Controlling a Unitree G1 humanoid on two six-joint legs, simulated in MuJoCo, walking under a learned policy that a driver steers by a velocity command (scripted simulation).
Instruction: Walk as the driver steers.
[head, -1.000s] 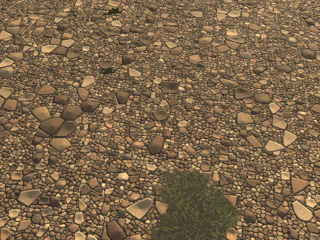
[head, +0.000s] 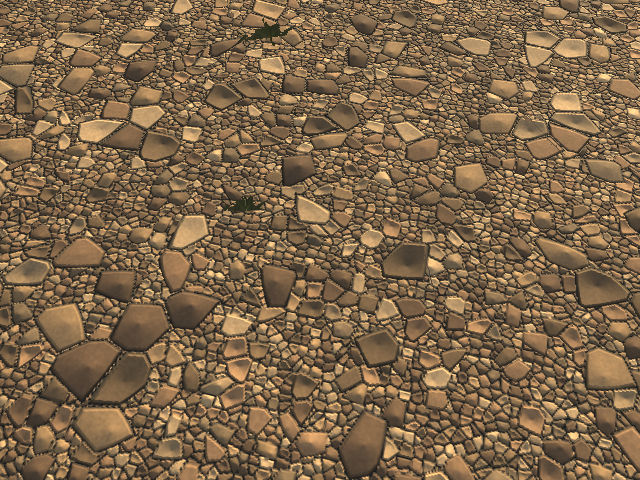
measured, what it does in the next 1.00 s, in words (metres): walks ahead: right foot, then left foot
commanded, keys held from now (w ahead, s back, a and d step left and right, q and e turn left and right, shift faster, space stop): w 0.76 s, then w+e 0.24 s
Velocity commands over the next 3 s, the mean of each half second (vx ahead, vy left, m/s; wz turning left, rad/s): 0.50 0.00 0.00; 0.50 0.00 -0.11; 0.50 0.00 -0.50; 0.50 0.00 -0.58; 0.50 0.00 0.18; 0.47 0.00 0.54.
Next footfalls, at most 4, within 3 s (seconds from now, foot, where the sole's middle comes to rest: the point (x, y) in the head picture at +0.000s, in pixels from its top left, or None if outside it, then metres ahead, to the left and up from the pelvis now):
0.34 right None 0.36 -0.09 -0.78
0.92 left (301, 375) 0.66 0.10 -0.78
1.46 right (406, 297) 0.89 -0.14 -0.78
2.04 left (421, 187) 1.26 -0.18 -0.78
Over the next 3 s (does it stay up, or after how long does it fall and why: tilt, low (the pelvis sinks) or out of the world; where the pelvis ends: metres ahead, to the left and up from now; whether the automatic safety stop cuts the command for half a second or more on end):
stays up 1.46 -0.39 -0.02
